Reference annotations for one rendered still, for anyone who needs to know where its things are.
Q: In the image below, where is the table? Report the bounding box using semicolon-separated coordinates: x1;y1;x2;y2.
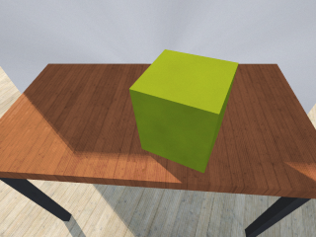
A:
0;63;316;237

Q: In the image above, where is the carton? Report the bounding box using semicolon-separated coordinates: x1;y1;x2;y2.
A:
129;49;239;173

